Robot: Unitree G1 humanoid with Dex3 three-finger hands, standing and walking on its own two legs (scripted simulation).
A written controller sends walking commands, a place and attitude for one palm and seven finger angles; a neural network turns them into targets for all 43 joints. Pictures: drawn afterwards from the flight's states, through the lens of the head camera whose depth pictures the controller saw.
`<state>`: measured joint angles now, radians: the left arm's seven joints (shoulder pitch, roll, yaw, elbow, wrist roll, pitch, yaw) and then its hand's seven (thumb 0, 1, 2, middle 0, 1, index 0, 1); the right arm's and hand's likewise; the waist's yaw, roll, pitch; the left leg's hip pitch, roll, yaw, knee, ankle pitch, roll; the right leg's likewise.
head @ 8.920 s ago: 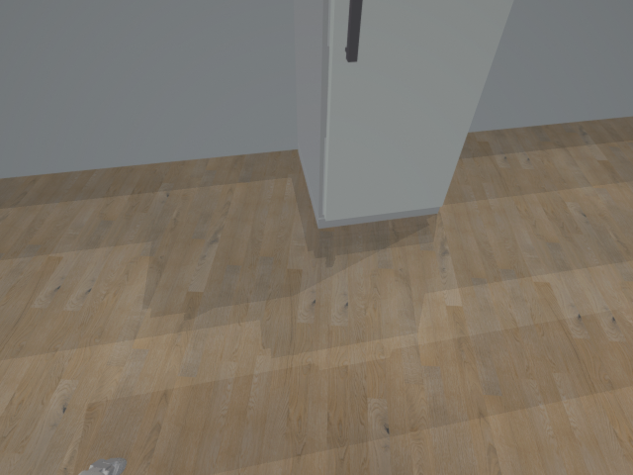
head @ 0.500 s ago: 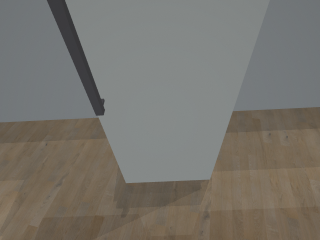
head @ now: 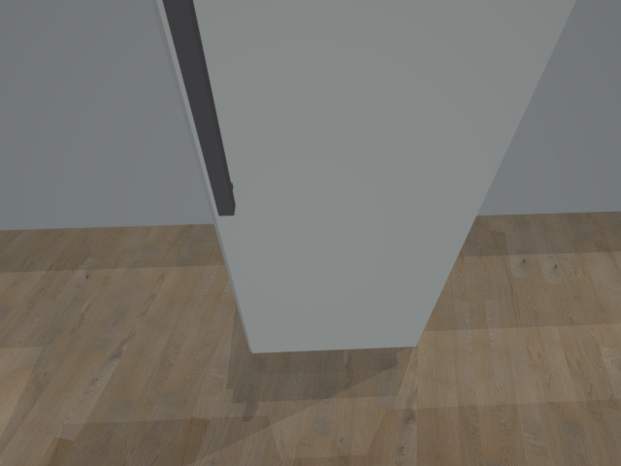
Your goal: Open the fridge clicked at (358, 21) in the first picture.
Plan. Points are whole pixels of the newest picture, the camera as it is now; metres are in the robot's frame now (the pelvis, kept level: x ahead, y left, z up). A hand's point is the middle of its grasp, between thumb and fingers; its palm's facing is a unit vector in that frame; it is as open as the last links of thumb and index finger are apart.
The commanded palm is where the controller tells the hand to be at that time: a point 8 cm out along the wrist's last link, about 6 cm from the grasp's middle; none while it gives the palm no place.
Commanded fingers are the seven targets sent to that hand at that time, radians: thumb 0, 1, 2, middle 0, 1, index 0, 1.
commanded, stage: come to a stop and stand still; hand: left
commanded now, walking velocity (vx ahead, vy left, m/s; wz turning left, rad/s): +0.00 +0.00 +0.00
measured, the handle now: (199, 72) +0.53 +0.19 +0.25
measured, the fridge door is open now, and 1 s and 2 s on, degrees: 0 0 0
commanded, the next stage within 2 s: look again from close up in 0.84 s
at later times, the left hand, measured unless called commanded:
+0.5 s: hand out of the picture +0.05 +0.15 -0.17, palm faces -0.01 -0.98 -0.22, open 7.3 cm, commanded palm none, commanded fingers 0.00 0.90 0.90 -0.20 -0.30 -0.20 -0.30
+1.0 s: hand out of the picture +0.03 +0.13 -0.17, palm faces +0.02 -0.98 -0.21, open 7.3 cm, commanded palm none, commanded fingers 0.00 0.90 0.90 -0.20 -0.30 -0.20 -0.30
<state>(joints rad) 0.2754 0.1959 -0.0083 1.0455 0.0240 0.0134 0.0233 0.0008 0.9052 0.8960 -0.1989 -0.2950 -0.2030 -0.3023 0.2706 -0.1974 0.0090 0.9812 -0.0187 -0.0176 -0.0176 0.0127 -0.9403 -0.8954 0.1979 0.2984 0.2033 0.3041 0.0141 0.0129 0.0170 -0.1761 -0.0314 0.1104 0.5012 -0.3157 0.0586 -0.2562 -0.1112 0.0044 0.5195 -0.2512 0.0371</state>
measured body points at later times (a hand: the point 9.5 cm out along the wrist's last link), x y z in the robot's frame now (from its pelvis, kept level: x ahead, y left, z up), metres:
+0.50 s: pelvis +0.02 -0.03 +0.00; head +0.04 -0.03 +0.45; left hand +0.05 +0.20 -0.15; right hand +0.03 -0.25 -0.16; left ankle -0.02 +0.08 -0.73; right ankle +0.02 -0.18 -0.73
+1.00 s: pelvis +0.02 -0.05 +0.00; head +0.03 -0.06 +0.45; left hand +0.03 +0.18 -0.15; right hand +0.04 -0.28 -0.15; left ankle -0.03 +0.08 -0.73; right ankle +0.02 -0.18 -0.73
